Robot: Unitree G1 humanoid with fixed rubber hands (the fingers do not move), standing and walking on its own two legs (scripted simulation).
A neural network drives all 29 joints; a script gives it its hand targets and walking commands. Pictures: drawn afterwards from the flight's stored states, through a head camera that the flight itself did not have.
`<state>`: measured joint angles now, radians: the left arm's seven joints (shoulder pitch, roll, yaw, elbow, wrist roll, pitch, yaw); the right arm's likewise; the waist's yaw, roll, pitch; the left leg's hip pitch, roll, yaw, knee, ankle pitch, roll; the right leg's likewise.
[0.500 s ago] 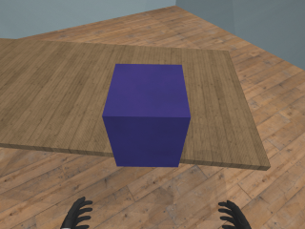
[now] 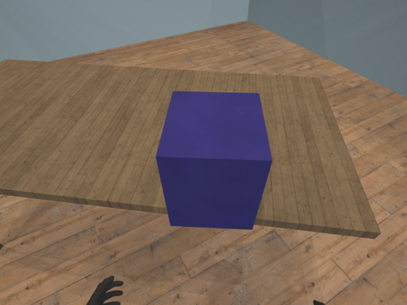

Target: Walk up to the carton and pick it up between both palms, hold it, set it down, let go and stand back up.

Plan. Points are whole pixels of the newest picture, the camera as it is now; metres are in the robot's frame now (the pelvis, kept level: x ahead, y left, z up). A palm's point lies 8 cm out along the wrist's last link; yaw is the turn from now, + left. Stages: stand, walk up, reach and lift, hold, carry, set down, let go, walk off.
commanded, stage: stand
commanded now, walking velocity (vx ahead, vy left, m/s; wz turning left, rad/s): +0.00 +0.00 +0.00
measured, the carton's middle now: (213, 161) +0.43 -0.01 +0.04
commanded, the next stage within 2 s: none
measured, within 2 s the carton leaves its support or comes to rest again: neither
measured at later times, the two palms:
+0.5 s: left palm out of the picture -0.02 +0.25 -0.13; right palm out of the picture +0.04 -0.21 -0.13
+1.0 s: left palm out of the picture -0.08 +0.22 -0.14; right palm out of the picture -0.01 -0.21 -0.14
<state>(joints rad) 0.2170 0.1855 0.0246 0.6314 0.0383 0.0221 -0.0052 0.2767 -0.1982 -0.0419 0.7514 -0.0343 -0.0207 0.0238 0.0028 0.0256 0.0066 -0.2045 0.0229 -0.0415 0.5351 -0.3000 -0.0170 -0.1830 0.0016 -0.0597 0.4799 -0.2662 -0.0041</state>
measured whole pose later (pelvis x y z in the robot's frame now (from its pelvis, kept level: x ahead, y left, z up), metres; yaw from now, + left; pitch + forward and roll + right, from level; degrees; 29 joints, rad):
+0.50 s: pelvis -0.02 +0.01 +0.00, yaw +4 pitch +1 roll -1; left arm 0.36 0.17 0.04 0.91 0.03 0.00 0.03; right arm 0.35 -0.14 -0.06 0.85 -0.03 0.00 -0.01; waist 0.03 0.02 -0.06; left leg -0.31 -0.04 -0.10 0.56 -0.26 0.00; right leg -0.27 -0.05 -0.12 0.52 -0.26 0.01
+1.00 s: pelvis -0.03 +0.00 +0.00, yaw +5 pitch +1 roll -1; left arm 0.37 0.14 0.04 1.08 0.02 0.00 0.03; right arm 0.38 -0.11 -0.06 1.00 -0.02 0.00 -0.02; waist 0.01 0.01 -0.05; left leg -0.29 -0.03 -0.12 0.50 -0.22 -0.01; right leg -0.25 -0.05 -0.14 0.47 -0.23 0.00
